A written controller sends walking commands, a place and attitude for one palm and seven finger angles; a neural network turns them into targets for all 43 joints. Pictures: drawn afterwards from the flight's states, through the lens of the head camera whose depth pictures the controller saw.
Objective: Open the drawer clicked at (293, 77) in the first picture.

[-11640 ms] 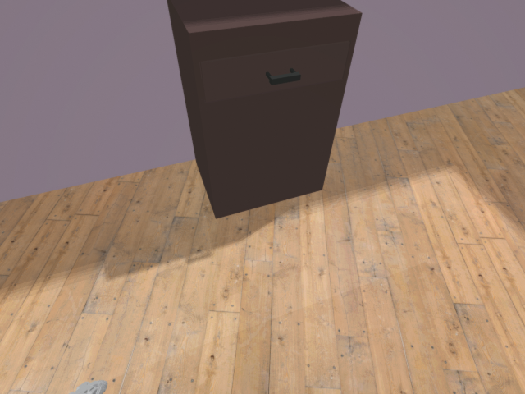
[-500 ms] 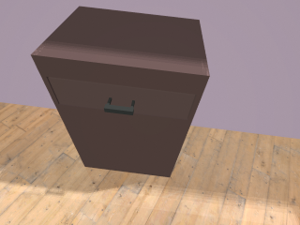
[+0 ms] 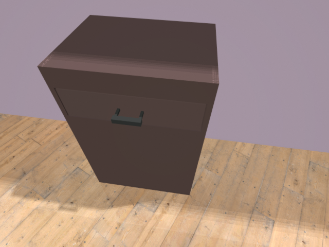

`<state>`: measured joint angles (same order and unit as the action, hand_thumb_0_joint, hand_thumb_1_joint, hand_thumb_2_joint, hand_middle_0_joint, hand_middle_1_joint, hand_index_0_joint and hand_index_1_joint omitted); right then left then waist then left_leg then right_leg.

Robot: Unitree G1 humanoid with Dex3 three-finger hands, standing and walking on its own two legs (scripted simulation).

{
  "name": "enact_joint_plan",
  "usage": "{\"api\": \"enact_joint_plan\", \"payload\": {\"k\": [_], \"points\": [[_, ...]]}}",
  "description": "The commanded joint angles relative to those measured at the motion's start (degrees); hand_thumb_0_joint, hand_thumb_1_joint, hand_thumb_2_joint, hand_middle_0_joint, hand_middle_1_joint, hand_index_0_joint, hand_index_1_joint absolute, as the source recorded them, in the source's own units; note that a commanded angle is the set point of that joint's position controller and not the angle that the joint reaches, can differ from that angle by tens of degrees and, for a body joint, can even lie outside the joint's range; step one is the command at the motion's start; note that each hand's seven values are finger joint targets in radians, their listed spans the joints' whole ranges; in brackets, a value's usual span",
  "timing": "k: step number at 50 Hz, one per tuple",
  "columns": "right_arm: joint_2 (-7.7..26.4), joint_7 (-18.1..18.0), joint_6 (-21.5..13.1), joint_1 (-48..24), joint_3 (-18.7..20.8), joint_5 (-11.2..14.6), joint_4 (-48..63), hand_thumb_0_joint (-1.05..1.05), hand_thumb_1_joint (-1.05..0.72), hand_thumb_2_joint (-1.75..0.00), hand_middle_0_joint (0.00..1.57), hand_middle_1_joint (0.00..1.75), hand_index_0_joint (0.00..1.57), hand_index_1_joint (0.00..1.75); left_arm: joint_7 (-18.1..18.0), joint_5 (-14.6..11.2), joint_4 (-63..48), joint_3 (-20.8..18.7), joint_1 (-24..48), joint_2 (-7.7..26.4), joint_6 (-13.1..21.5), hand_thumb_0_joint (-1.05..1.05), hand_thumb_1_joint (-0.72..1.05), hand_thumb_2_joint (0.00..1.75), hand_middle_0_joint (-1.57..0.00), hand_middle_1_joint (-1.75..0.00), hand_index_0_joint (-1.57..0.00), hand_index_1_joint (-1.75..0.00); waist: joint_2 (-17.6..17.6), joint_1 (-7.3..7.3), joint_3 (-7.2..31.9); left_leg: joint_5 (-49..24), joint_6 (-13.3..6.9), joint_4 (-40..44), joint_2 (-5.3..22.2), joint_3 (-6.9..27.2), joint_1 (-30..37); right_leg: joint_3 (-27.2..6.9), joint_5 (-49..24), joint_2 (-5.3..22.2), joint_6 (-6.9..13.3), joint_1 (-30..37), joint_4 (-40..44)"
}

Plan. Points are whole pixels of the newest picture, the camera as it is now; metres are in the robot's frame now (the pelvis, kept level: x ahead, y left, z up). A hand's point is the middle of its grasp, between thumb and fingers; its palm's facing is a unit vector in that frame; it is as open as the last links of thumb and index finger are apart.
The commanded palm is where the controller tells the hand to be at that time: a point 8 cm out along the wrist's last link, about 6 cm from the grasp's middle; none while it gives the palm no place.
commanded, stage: come to a stop and stand still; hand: left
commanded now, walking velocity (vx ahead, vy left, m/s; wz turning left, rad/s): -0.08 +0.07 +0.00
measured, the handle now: (128, 116) +0.55 +0.18 -0.06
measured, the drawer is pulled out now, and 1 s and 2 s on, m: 0.00 0.00 0.00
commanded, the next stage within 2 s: look again from close up in 0.40 s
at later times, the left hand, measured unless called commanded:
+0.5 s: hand out of the picture +0.01 +0.20 -0.18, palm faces +0.04 -0.98 -0.19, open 7.3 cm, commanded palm none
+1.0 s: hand out of the picture +0.03 +0.20 -0.18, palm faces -0.01 -0.98 -0.21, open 7.4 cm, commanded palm none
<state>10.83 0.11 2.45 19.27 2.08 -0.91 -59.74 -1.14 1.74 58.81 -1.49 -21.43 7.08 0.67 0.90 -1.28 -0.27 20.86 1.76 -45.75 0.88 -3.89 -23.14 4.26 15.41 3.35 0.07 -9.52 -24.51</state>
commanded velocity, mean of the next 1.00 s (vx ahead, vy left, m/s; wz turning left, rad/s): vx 0.00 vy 0.00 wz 0.00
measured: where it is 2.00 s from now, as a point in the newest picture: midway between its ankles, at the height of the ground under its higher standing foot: outside the picture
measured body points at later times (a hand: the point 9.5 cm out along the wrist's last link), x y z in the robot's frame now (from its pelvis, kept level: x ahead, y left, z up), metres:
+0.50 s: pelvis +0.00 +0.03 -0.01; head -0.01 +0.02 +0.44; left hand +0.00 +0.25 -0.16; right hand +0.04 -0.20 -0.16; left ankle +0.01 +0.12 -0.74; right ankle -0.02 -0.08 -0.74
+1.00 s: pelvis +0.01 +0.03 -0.01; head +0.03 +0.02 +0.44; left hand +0.03 +0.25 -0.16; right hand +0.00 -0.18 -0.17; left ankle +0.01 +0.12 -0.74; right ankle -0.02 -0.08 -0.74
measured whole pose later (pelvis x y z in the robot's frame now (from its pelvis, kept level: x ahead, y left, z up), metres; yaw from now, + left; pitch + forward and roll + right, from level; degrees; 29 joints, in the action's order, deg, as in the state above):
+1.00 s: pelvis +0.01 +0.03 -0.01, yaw -1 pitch -1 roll +1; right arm 8.7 -1.3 -1.1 17.6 -2.0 -0.7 -62.5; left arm -2.0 0.5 61.3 0.7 -16.1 8.7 0.6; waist -0.8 0.4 -1.9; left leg 15.5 -2.4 -28.2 -0.4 -6.6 -12.3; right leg 3.5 19.0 1.7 0.2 -9.8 -29.3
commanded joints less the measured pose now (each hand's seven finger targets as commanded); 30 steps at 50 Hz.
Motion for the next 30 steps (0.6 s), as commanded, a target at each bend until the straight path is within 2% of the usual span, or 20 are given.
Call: {"api": "enact_joint_plan", "payload": {"k": [1,3,4,5,6,7,8,9,13,15,17,18,20,21,24,25,26,27,29,30], "points": [[0.5,-0.5,-2.0,-3.8,-0.2,0.5,5.3,0.00,-0.90,-0.90,0.20,0.30,0.20,0.30,-1.3,0.1,-1.0,-2.8,-3.6,11.8,0.3,0.00,0.90,0.90,-0.20,-0.30,-0.20,-0.30,7.9,-1.34,0.0,-0.5,0.0,10.1,-0.5,-1.1,-0.1,-9.8,-29.9,14.1,9.3,4.5,1.6],[0.7,-0.8,-2.4,0.8,-0.1,0.7,3.4,0.00,-0.90,-0.90,0.20,0.30,0.20,0.30,-1.3,-0.2,-1.1,-2.5,-1.2,10.7,-0.2,0.00,0.90,0.90,-0.20,-0.30,-0.20,-0.30,8.1,1.04,1.0,-10.8,-0.6,20.3,-0.9,-1.9,11.1,-7.0,-23.7,10.1,6.0,-1.9,-3.1],[2.7,-1.1,-2.9,3.5,0.1,0.5,2.5,0.00,-0.90,-0.90,0.20,0.30,0.20,0.30,-1.4,-0.5,-1.4,-2.2,-0.9,8.8,-0.5,0.00,0.90,0.90,-0.20,-0.30,-0.20,-0.30,3.4,1.76,3.1,-19.5,-1.9,22.2,3.0,1.0,17.0,-4.6,-15.7,7.0,3.9,-4.8,-7.0],[6.0,-1.5,-3.3,4.1,0.7,0.2,2.8,0.00,-0.90,-0.90,0.20,0.30,0.20,0.30,-1.3,-0.8,-1.7,-1.7,-2.6,5.6,-1.0,0.00,0.90,0.90,-0.20,-0.30,-0.20,-0.30,-7.5,0.94,4.6,-32.4,-5.9,22.9,11.9,11.4,20.2,-1.2,0.0,2.2,0.8,-10.5,-10.7],[7.9,-1.8,-3.0,4.4,0.8,0.2,3.1,0.00,-0.90,-0.90,0.20,0.30,0.20,0.30,-1.5,-0.9,-1.8,-1.2,-2.5,4.0,-1.1,0.00,0.90,0.90,-0.20,-0.30,-0.20,-0.30,-12.4,0.80,4.9,-38.6,-10.7,25.6,17.3,15.5,18.2,0.2,14.9,0.3,-0.6,-11.1,-15.1],[7.5,-2.0,-2.7,2.8,0.7,-0.3,3.1,0.00,-0.90,-0.90,0.20,0.30,0.20,0.30,-1.6,-0.6,-1.8,-1.0,-1.0,3.8,-1.2,0.00,0.90,0.90,-0.20,-0.30,-0.20,-0.30,-9.4,0.92,2.2,-32.2,-12.2,26.9,16.8,13.7,13.1,-0.9,17.6,0.0,0.0,-9.9,-18.9],[6.0,-2.3,-3.0,0.2,0.4,-0.3,3.0,0.00,-0.90,-0.90,0.20,0.30,0.20,0.30,-1.4,-0.5,-1.0,-0.7,-0.3,2.9,-1.7,0.00,0.90,0.90,-0.20,-0.30,-0.20,-0.30,-13.5,0.39,0.5,-28.9,-12.1,29.4,15.7,14.0,11.7,-1.3,16.8,1.0,0.1,-11.1,-21.6],[4.6,-2.5,-3.1,-0.6,-0.1,-0.3,2.6,0.00,-0.90,-0.90,0.20,0.30,0.20,0.30,-1.2,-0.3,-0.3,-0.7,1.0,3.9,-1.9,0.00,0.90,0.90,-0.20,-0.30,-0.20,-0.30,-12.8,0.79,-0.3,-28.1,-12.1,29.5,14.5,13.6,10.9,-2.0,15.1,1.5,0.2,-10.8,-22.7],[4.1,-2.5,-3.3,-2.8,-0.2,-0.4,2.5,0.00,-0.90,-0.90,0.20,0.30,0.20,0.30,-0.5,-0.3,1.5,-0.3,0.1,2.3,-1.4,0.00,0.90,0.90,-0.20,-0.30,-0.20,-0.30,-5.4,-0.04,-0.1,-23.8,-11.6,28.4,12.3,9.5,10.4,-1.5,8.8,1.0,-0.3,-7.0,-13.8],[4.1,-2.4,-3.2,-3.1,-0.3,-0.1,2.2,0.00,-0.90,-0.90,0.20,0.30,0.20,0.30,-0.7,-0.3,2.7,-0.2,-1.5,2.5,-1.0,0.00,0.90,0.90,-0.20,-0.30,-0.20,-0.30,-3.2,-0.94,-0.2,-15.9,-9.6,26.9,10.7,8.6,7.4,-1.5,1.7,1.0,-0.4,-1.4,-3.8],[2.2,-2.0,-3.1,-3.2,-0.8,0.4,2.0,0.00,-0.90,-0.90,0.20,0.30,0.20,0.30,-0.9,-0.1,2.9,0.0,-1.3,4.6,-0.3,0.00,0.90,0.90,-0.20,-0.30,-0.20,-0.30,2.7,-0.26,-1.7,-7.7,-5.3,24.6,6.0,5.8,5.6,-7.3,-2.0,4.3,1.1,-0.6,3.6],[1.4,-1.8,-3.1,-2.8,-0.9,0.4,1.9,0.00,-0.90,-0.90,0.20,0.30,0.20,0.30,-0.8,-0.2,2.4,0.1,-0.2,5.7,-0.1,0.00,0.90,0.90,-0.20,-0.30,-0.20,-0.30,2.9,0.49,-2.5,-8.4,-4.3,24.4,4.6,4.7,6.8,-8.6,-3.2,6.3,2.2,-2.2,4.7],[1.5,-1.7,-3.0,-2.3,-0.9,0.1,0.9,0.00,-0.90,-0.90,0.20,0.30,0.20,0.30,-0.8,-0.6,2.4,0.2,1.6,6.2,0.4,0.00,0.90,0.90,-0.20,-0.30,-0.20,-0.30,7.4,1.34,-2.6,-10.7,-3.4,23.1,3.8,3.5,10.5,-8.3,-4.7,6.1,2.6,-5.2,4.6],[1.6,-1.7,-2.9,-1.6,-1.0,0.0,0.3,0.00,-0.90,-0.90,0.20,0.30,0.20,0.30,-0.8,-0.7,2.4,0.3,2.1,5.8,0.4,0.00,0.90,0.90,-0.20,-0.30,-0.20,-0.30,7.0,1.55,-3.4,-11.8,-3.5,23.3,4.1,3.7,11.4,-7.4,-4.8,5.7,2.5,-5.7,4.7],[1.9,-1.7,-3.3,-1.2,-1.5,0.0,-0.8,0.00,-0.90,-0.90,0.20,0.30,0.20,0.30,-0.9,-0.7,2.5,0.5,1.3,5.3,0.3,0.00,0.90,0.90,-0.20,-0.30,-0.20,-0.30,1.5,1.13,-3.9,-13.7,-3.9,25.2,5.2,4.6,12.2,-6.1,-4.7,4.1,1.8,-5.3,4.6],[5.7,-1.0,-3.7,-6.1,-1.2,0.5,3.7,0.00,-0.90,-0.90,0.20,0.30,0.20,0.30,-3.2,0.0,3.0,1.2,-2.2,7.7,1.3,0.00,0.90,0.90,-0.20,-0.30,-0.20,-0.30,4.1,-0.49,-8.6,-14.3,-2.3,14.7,5.7,4.0,6.3,-9.5,-17.8,5.4,1.0,-6.8,5.0],[2.9,-0.6,-3.1,-2.5,-1.2,0.2,4.4,0.00,-0.90,-0.90,0.20,0.30,0.20,0.30,-2.7,-0.4,-0.2,1.1,2.0,9.5,1.7,0.00,0.90,0.90,-0.20,-0.30,-0.20,-0.30,1.2,3.10,-5.2,-3.4,-2.3,16.4,4.0,3.8,7.9,-10.8,0.3,7.7,3.5,-8.7,6.3],[2.8,-0.5,-3.0,-2.2,-1.2,-0.2,3.6,0.00,-0.90,-0.90,0.20,0.30,0.20,0.30,-2.1,-0.5,-1.4,1.0,4.0,9.5,1.7,0.00,0.90,0.90,-0.20,-0.30,-0.20,-0.30,-3.3,3.15,-6.6,-3.2,-2.6,18.0,3.5,4.0,8.4,-10.5,8.5,6.4,4.5,-11.1,5.9],[3.9,-0.3,-3.2,0.2,-1.6,-0.5,3.9,0.00,-0.90,-0.90,0.20,0.30,0.20,0.30,-1.7,-0.7,-1.9,1.0,3.2,9.4,1.6,0.00,0.90,0.90,-0.20,-0.30,-0.20,-0.30,-7.2,3.16,-3.1,-2.8,-3.8,19.8,4.4,4.8,8.0,-7.4,8.7,3.7,4.4,-8.4,2.8],[3.9,-0.4,-3.2,-0.2,-1.6,-0.4,4.2,0.00,-0.90,-0.90,0.20,0.30,0.20,0.30,-1.5,-0.8,-1.9,1.1,2.8,9.3,1.4,0.00,0.90,0.90,-0.20,-0.30,-0.20,-0.30,-6.8,2.83,-2.6,-2.6,-4.3,20.9,4.7,5.6,7.2,-6.6,7.5,2.8,4.1,-7.1,1.7]]}}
